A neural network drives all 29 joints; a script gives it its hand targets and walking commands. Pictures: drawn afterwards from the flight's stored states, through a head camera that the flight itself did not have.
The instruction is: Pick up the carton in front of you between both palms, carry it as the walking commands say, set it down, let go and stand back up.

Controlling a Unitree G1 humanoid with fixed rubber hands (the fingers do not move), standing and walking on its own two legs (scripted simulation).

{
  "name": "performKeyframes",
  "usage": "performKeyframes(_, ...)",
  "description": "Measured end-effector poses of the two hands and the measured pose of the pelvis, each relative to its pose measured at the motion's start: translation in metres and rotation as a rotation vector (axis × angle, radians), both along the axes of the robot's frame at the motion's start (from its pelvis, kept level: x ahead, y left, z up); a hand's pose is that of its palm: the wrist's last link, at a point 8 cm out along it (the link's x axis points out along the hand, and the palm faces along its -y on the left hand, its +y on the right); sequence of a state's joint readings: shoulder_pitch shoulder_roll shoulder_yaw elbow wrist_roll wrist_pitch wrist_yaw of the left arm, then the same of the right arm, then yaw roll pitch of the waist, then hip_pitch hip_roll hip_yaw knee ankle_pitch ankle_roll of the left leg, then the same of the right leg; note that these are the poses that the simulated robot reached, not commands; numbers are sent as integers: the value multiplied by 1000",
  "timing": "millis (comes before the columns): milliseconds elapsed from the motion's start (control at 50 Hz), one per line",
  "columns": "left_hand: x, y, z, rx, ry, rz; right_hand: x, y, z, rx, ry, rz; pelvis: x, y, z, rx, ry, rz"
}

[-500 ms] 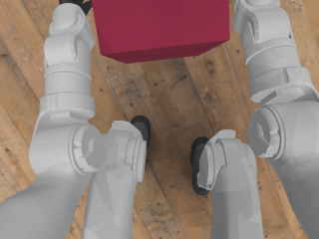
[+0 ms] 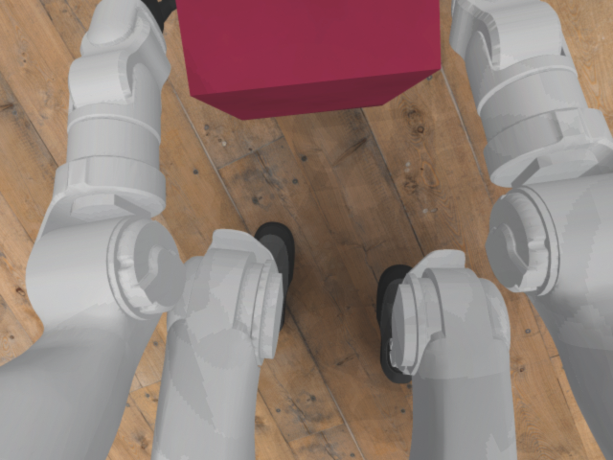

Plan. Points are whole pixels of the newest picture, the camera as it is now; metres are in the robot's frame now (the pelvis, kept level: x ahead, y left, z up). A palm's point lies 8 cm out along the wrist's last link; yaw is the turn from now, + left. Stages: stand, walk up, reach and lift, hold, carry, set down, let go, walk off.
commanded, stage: set down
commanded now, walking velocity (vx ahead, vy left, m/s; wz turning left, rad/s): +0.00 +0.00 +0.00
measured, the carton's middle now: (304, 8) +0.55 +0.08 -0.24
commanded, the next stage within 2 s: let go in 1.98 s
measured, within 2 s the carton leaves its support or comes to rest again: rests again in 0.28 s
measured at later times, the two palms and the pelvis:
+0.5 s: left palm (132, 11) +0.52 +0.24 -0.17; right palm out of the picture +0.58 -0.07 -0.18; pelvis +0.00 +0.00 -0.01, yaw +1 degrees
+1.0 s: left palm (127, 21) +0.52 +0.25 -0.18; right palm out of the picture +0.60 -0.12 -0.17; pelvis -0.01 +0.00 -0.01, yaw +0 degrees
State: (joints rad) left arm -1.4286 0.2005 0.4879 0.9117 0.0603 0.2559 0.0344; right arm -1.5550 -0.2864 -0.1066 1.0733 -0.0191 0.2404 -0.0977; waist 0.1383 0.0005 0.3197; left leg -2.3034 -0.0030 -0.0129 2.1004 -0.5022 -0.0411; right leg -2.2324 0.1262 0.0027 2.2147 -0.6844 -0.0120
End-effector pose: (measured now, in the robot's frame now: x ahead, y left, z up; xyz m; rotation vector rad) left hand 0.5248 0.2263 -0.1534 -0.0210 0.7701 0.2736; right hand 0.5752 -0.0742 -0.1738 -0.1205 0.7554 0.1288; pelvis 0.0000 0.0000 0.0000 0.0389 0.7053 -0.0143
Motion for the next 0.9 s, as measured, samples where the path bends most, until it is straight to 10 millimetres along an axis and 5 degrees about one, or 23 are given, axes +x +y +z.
performKeyframes(700,-5,16,-22,-4,3,14,-1,7,-15,65,-53,80,-5,0,-10,14,-106,9)
performKeyframes(820,-16,20,-38,26,25,64,-4,-29,-32,-33,-30,10,-7,1,-8,21,-122,8)
performKeyframes(900,-16,22,-40,25,11,81,6,-53,-22,-62,-46,-19,-6,3,-8,18,-112,1)
